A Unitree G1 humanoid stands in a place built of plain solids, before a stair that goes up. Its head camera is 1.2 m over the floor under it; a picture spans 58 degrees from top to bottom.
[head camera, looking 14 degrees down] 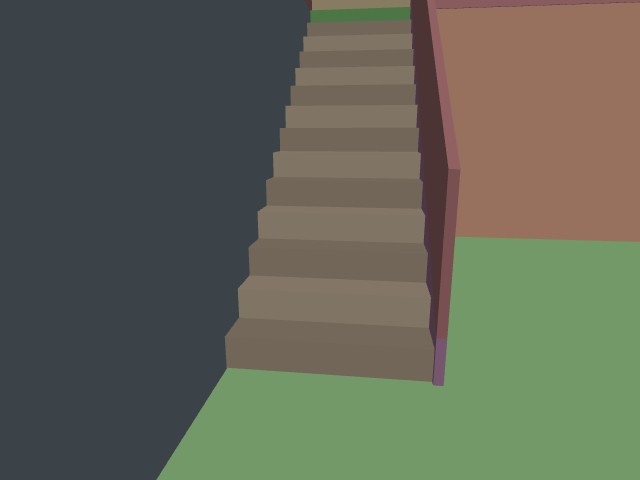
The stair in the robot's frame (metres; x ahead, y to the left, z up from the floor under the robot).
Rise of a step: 0.18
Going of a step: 0.24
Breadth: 1.06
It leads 7 degrees to the right of straight ahead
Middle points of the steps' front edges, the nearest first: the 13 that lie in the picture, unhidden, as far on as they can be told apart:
1.98 -0.03 0.18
2.21 -0.06 0.35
2.44 -0.09 0.53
2.67 -0.12 0.71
2.91 -0.15 0.88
3.14 -0.18 1.06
3.38 -0.21 1.23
3.61 -0.24 1.41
3.84 -0.27 1.58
4.07 -0.30 1.76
4.31 -0.33 1.94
4.54 -0.36 2.11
4.77 -0.39 2.29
